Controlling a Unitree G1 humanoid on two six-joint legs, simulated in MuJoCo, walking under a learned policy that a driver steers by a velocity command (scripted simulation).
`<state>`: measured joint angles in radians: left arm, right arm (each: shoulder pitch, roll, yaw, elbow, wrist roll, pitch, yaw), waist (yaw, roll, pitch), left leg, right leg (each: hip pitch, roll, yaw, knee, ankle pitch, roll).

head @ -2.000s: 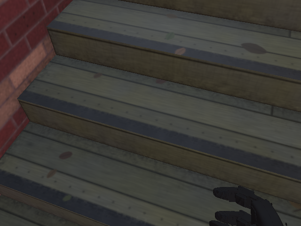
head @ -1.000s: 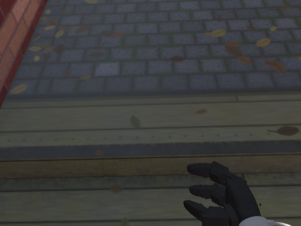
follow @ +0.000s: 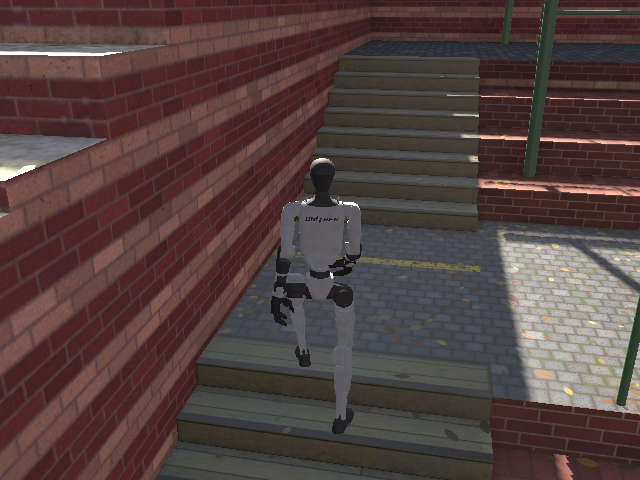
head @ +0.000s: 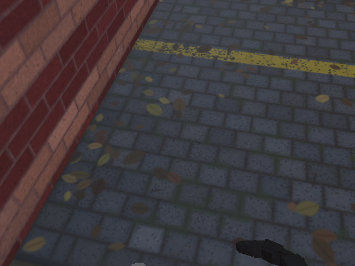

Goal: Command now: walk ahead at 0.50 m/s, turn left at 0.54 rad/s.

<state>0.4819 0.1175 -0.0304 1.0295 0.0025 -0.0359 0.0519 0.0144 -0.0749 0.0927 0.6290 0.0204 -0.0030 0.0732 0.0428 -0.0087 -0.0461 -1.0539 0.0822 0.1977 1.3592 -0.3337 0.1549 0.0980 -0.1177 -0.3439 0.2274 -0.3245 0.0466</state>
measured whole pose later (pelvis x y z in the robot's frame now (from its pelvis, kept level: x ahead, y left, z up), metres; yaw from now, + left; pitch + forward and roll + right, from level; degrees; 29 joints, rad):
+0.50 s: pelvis +0.28 +0.04 +0.15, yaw +16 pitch +5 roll -1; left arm 0.03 0.19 -0.02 0.65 0.00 -0.09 -0.02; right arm 0.44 -0.14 0.01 0.84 -0.01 -0.08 -0.01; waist -0.08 -0.05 -0.09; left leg -0.09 -0.11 -0.13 0.32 -0.30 0.11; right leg -0.84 -0.07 -0.02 0.82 0.08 -0.01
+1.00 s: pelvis +0.54 +0.05 +0.15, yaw +8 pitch +5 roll +0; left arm 0.32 0.26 0.04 0.74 0.00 -0.02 0.04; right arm 0.02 -0.25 0.00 0.58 -0.04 -0.06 -0.04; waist 0.07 0.03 0.02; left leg -0.74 0.03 -0.12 0.92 -0.17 -0.09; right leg -0.32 0.16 0.12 0.38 -0.13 -0.09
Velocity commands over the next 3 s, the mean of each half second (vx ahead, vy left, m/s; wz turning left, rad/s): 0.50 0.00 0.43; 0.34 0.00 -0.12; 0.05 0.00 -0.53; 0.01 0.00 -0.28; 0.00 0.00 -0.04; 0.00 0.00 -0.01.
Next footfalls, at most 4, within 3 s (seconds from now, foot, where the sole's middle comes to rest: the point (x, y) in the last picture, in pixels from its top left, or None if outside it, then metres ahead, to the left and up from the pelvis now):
0.02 left None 0.21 0.08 -0.63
0.66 right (198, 221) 0.61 0.00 -0.63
1.16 left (145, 197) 0.70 0.20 -0.63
1.52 right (223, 218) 0.63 -0.09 -0.63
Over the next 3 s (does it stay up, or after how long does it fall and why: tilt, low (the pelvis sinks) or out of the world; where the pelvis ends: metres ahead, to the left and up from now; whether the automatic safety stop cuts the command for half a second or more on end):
stays up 0.59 0.03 0.14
